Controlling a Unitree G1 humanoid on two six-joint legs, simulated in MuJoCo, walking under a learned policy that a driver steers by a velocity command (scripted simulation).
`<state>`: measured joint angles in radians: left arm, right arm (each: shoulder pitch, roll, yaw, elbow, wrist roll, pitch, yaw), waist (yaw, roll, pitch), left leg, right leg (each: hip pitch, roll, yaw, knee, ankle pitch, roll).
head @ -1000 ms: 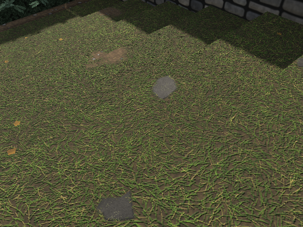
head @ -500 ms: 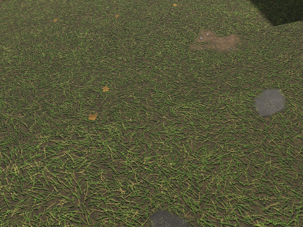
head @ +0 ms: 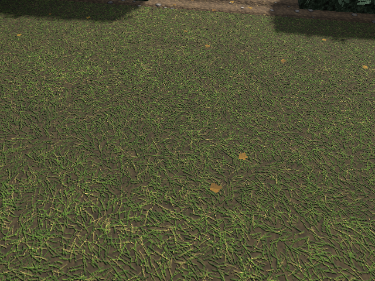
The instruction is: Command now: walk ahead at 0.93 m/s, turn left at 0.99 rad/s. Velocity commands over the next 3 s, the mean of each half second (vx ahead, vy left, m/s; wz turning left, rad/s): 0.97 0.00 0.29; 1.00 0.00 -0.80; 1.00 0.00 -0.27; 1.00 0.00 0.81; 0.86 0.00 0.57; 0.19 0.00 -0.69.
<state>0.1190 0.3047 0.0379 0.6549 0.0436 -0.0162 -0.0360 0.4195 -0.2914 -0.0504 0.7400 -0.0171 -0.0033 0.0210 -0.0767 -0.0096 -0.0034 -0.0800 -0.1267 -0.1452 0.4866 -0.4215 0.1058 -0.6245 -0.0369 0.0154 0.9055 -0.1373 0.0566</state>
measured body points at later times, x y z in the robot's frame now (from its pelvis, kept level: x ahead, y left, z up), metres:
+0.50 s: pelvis +0.42 -0.08 -0.19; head +0.44 -0.08 +0.26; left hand +0.22 +0.12 -0.31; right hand +0.69 -0.23 -0.26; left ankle +0.53 +0.06 -0.84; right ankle +0.34 -0.18 -0.91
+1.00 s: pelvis +0.86 -0.08 -0.21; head +0.87 -0.11 +0.24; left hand +1.18 +0.10 -0.25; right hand +0.68 -0.34 -0.34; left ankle +0.70 +0.08 -0.91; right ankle +1.03 -0.26 -0.87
